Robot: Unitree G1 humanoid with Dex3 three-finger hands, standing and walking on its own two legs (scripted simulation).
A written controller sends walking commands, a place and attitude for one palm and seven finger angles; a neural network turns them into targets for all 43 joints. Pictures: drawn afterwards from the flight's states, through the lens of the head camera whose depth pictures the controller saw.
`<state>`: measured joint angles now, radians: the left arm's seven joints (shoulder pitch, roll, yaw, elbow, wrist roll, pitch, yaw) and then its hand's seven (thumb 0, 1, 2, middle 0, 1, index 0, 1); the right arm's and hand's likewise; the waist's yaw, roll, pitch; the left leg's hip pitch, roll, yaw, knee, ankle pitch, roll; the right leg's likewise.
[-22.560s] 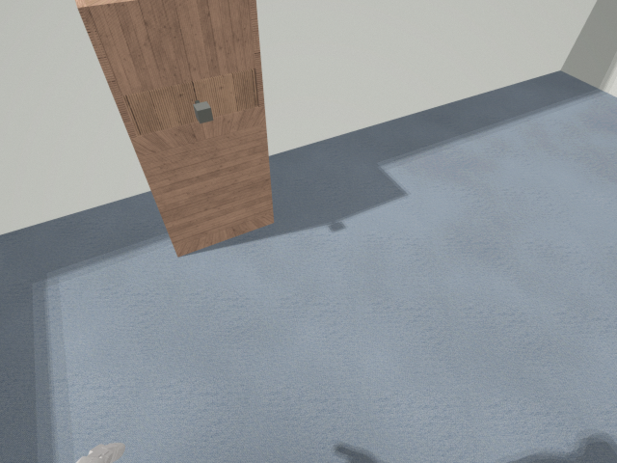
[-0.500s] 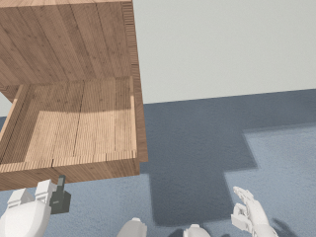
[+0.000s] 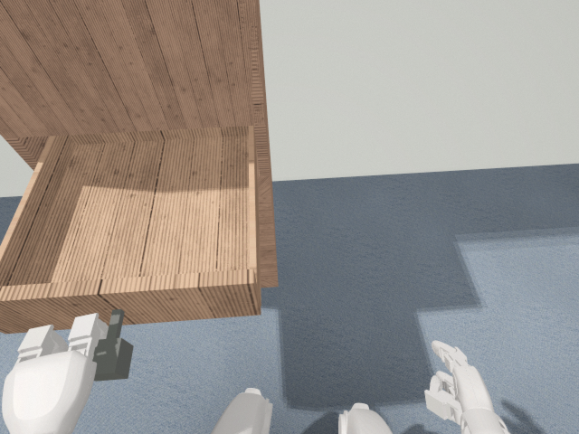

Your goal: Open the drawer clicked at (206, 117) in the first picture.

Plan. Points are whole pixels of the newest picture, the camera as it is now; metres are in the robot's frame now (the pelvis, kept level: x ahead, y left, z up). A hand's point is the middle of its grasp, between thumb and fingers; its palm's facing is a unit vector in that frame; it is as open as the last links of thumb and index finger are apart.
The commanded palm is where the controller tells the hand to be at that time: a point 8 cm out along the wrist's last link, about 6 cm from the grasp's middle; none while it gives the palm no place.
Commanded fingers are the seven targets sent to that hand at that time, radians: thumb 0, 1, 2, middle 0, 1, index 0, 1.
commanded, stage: open the thumb to release the handle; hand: left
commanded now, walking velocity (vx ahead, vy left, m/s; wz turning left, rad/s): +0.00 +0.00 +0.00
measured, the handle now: (112, 342) +0.22 +0.27 -0.02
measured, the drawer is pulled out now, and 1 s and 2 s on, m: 0.29 0.29 0.29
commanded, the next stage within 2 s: lift the hand off the handle in 0.40 s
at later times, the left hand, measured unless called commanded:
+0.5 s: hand (77, 390) +0.16 +0.30 -0.03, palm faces -0.02 +0.00 -1.00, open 13.4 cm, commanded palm +0.15 +0.28 +0.02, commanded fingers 0.00 -0.50 0.30 -0.30 -1.20 -0.30 -1.20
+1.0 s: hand (79, 376) +0.18 +0.30 -0.02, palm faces -0.03 +0.00 -1.00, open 13.8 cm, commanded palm +0.16 +0.28 +0.04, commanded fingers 0.00 -0.50 0.30 -0.30 -1.20 -0.30 -1.20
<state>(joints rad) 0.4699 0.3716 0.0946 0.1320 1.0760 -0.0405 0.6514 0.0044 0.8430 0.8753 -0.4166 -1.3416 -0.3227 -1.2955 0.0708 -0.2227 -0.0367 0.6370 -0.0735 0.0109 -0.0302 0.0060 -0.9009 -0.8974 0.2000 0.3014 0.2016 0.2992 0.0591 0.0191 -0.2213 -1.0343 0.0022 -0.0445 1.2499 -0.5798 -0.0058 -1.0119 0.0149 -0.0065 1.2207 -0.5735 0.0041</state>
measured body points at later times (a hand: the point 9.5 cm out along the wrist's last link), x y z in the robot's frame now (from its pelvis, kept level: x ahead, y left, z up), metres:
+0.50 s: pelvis -0.01 -0.01 +0.00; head +0.06 -0.01 +0.45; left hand +0.16 +0.29 +0.02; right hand +0.20 -0.25 -0.10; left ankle +0.01 +0.12 -0.63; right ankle +0.00 -0.13 -0.63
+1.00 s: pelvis +0.00 -0.01 +0.01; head +0.07 -0.01 +0.46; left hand +0.17 +0.29 +0.03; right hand +0.20 -0.25 -0.09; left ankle +0.01 +0.12 -0.63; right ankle +0.00 -0.13 -0.63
